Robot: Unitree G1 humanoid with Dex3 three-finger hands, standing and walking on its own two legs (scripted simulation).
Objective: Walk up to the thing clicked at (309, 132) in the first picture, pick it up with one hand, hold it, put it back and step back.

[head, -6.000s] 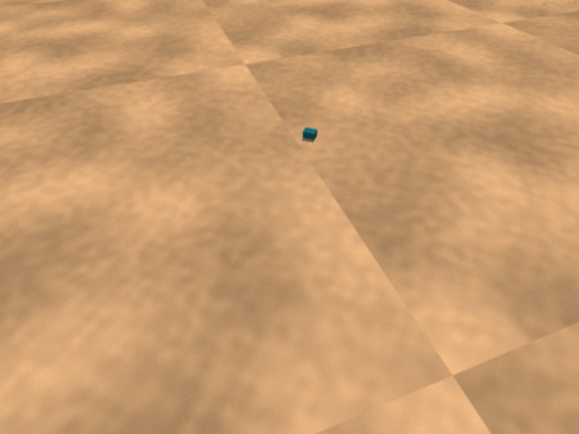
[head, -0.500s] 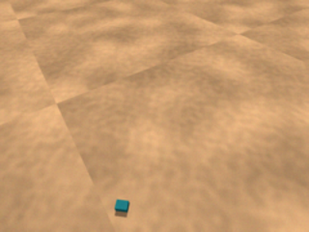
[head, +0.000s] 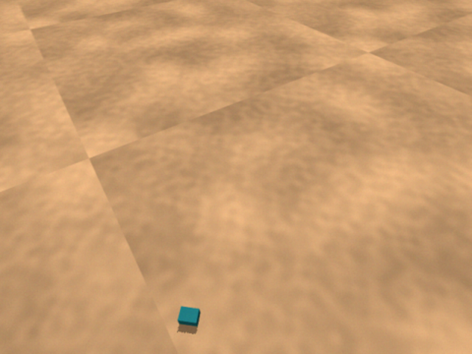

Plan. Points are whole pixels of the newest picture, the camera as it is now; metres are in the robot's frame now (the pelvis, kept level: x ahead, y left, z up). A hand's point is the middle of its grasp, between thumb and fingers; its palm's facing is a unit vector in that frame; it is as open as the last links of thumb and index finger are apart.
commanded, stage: walk up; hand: left
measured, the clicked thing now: (189, 316) +0.43 +0.22 -0.76
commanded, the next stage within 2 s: stand in 0.02 s
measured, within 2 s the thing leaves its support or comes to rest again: neither
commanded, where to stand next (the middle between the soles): +0.04 -0.02 m, yaw +1 degrees
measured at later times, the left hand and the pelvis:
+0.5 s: hand out of the picture +0.08 +0.25 -0.15, palm faces -0.02 -0.94 -0.34, open 7.4 cm; pelvis +0.00 +0.00 +0.00, yaw +1 degrees
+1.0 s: hand out of the picture +0.08 +0.25 -0.16, palm faces -0.01 -0.94 -0.34, open 7.4 cm; pelvis +0.01 +0.00 +0.00, yaw +1 degrees
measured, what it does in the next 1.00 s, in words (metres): stands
